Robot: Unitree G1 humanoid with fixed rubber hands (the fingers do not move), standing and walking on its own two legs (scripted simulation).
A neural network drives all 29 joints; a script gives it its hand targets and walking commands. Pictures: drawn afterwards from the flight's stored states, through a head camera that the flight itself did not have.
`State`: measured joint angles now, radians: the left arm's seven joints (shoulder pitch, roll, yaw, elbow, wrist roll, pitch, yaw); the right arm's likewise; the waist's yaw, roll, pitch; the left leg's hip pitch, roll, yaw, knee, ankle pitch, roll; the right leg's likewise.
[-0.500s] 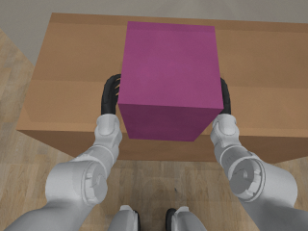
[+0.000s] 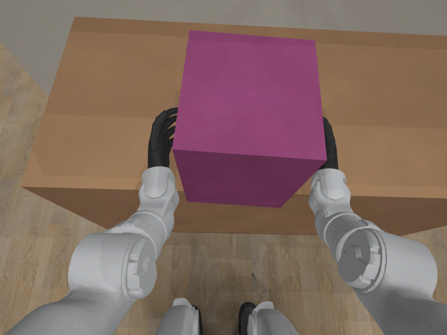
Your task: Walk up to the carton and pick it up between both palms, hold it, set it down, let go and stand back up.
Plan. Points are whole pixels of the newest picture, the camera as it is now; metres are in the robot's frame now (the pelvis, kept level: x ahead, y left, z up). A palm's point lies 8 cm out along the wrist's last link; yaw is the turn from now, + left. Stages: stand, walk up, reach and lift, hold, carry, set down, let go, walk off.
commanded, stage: reach and lift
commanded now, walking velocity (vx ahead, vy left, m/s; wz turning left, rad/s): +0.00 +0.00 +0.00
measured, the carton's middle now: (241, 132) +0.48 -0.01 -0.02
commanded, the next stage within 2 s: none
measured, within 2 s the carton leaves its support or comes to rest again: leaves its support in 0.78 s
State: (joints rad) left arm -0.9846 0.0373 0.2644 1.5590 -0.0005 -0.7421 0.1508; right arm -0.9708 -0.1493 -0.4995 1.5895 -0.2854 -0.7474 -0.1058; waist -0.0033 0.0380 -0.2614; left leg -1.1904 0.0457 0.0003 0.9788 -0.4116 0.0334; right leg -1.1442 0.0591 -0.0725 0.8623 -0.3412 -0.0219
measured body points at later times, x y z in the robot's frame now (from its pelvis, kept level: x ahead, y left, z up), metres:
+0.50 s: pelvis -0.01 +0.00 +0.00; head +0.13 +0.03 +0.42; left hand +0.42 +0.14 -0.03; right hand +0.43 -0.15 -0.02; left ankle +0.00 +0.09 -0.67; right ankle +0.01 -0.11 -0.67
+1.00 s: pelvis -0.03 +0.01 +0.00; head +0.02 +0.04 +0.45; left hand +0.37 +0.15 +0.02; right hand +0.38 -0.15 +0.05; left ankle +0.00 +0.09 -0.67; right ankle +0.01 -0.11 -0.67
